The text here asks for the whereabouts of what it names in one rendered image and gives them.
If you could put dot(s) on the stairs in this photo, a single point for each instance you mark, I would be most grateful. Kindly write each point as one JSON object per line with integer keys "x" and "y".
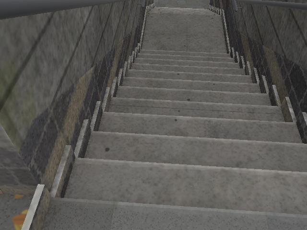
{"x": 182, "y": 10}
{"x": 191, "y": 129}

